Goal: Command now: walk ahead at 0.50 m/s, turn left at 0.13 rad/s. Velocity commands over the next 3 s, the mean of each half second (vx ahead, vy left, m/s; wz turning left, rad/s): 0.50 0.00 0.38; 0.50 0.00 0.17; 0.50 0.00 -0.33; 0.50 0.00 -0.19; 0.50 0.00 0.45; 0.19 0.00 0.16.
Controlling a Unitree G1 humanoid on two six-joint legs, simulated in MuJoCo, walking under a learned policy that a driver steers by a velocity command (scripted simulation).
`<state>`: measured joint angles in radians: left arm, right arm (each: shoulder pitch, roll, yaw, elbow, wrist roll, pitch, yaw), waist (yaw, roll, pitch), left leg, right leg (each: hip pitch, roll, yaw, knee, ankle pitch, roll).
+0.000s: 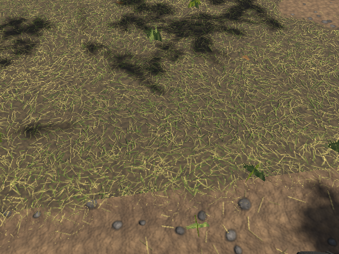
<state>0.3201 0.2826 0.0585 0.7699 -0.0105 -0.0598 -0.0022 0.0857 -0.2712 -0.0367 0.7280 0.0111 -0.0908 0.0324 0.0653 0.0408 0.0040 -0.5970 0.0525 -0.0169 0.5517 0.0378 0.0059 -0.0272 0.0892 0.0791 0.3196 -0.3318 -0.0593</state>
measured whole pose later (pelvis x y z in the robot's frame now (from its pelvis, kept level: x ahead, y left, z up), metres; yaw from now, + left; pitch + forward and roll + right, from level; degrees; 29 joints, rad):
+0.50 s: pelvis +0.28 +0.05 +0.00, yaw +14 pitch +3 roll +0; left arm 0.03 0.27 0.04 0.66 0.00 -0.10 -0.02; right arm 0.38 -0.28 -0.06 0.77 0.03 -0.04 -0.02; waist -0.09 -0.03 0.02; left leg -0.09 -0.11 -0.19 0.38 -0.31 0.08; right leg -0.58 -0.01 0.10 0.51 0.03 0.05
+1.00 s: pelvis +0.54 +0.11 +0.00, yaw +19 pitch +2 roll -2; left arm 0.40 0.29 0.05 0.85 -0.02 -0.07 -0.01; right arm 0.05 -0.26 -0.03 0.66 0.01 -0.07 0.03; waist 0.11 0.04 0.02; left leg -0.59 0.06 -0.04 0.56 -0.01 0.01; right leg 0.00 0.04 0.00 0.26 -0.30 -0.02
